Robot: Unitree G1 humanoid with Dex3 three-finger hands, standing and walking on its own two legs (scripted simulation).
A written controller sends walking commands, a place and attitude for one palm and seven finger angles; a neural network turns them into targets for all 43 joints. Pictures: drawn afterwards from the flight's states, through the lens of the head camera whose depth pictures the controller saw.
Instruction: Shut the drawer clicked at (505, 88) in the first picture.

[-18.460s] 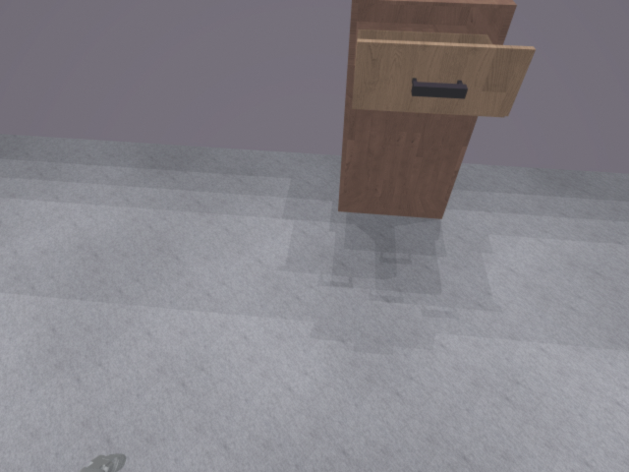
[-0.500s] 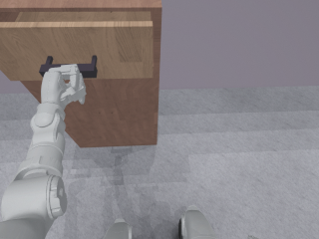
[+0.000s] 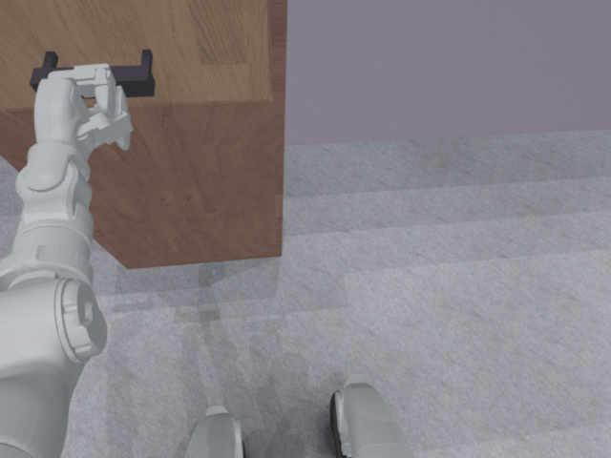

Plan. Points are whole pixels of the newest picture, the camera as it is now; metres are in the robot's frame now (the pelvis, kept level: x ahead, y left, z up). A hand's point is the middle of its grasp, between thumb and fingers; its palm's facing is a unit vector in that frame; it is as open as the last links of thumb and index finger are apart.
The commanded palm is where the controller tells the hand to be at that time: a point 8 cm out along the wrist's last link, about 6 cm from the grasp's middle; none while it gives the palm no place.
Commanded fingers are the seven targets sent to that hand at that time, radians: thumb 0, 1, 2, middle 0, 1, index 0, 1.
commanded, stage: push the drawer shut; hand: left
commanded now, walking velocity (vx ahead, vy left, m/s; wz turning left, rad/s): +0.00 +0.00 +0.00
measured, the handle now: (97, 70) +0.60 +0.21 +0.09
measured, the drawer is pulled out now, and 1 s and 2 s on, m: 0.00 0.00 0.00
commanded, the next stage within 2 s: pull the fist back off the drawer in 0.14 s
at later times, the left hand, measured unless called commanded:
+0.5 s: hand (118, 115) +0.53 +0.18 +0.09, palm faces -0.02 -1.00 -0.06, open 3.0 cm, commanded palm +0.52 +0.21 +0.09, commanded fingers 0.00 0.90 0.90 -1.40 -1.60 -1.40 -1.60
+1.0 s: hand (131, 126) +0.51 +0.16 +0.09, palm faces +0.00 -1.00 -0.05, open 3.3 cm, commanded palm +0.47 +0.21 +0.09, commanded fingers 0.00 0.90 0.90 -1.40 -1.60 -1.40 -1.60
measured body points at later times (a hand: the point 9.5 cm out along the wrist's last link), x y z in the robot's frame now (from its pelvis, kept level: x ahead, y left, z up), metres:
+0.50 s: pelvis -0.01 +0.01 -0.01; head +0.13 +0.02 +0.42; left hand +0.52 +0.23 +0.09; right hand -0.01 -0.26 -0.11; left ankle +0.00 +0.14 -0.67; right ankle +0.07 -0.16 -0.66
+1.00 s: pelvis +0.03 +0.00 +0.02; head +0.14 +0.00 +0.45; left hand +0.50 +0.21 +0.09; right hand +0.05 -0.26 -0.10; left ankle +0.00 +0.14 -0.66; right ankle +0.07 -0.16 -0.66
